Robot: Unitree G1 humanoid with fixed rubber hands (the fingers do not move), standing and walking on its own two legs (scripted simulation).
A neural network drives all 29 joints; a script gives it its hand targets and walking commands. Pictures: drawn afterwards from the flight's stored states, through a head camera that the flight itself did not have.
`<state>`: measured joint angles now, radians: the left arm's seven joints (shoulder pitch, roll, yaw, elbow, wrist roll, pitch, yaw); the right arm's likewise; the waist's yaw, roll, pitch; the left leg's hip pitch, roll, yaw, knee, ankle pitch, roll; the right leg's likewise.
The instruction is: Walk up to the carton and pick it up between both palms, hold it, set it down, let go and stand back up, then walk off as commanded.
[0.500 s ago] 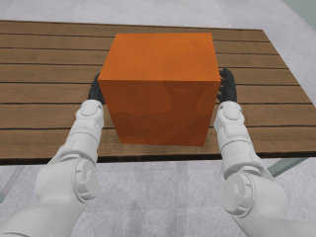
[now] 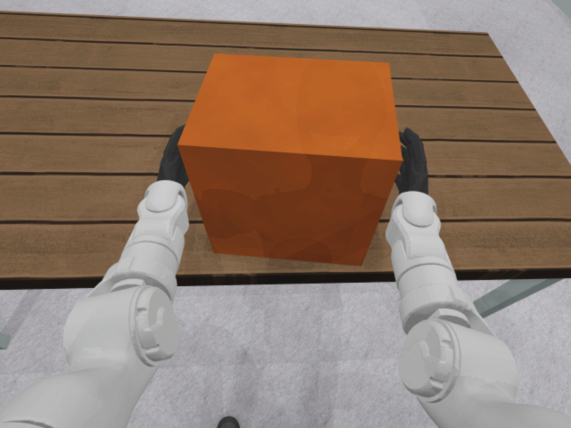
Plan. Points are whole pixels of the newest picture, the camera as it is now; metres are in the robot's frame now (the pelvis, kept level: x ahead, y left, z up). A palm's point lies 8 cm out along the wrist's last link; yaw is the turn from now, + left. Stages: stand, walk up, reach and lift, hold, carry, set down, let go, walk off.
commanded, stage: set down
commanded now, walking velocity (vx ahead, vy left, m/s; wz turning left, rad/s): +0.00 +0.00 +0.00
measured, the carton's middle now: (292, 166) +0.48 -0.01 +0.03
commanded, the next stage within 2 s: none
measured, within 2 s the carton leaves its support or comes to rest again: rests again in 0.80 s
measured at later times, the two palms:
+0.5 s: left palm (175, 183) +0.44 +0.16 +0.04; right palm (409, 195) +0.41 -0.17 +0.06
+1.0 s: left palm (177, 180) +0.45 +0.16 +0.03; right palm (409, 203) +0.41 -0.18 +0.05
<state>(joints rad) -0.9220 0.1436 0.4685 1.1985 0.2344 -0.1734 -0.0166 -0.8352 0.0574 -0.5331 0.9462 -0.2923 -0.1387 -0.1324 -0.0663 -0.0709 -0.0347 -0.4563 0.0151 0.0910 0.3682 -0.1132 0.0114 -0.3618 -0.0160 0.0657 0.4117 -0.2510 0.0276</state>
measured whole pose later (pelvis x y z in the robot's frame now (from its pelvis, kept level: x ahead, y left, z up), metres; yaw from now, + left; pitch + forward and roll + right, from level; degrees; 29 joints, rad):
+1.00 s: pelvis +0.00 +0.00 +0.00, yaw +0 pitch +14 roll +0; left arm -0.96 0.16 0.49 1.27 0.24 -0.26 -0.03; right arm -0.81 0.09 -0.61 0.95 -0.35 -0.19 -0.12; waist -0.07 -0.07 -0.05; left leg -0.52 0.02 0.09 0.37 -0.10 0.01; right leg -0.42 -0.01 0.07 0.41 -0.24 0.03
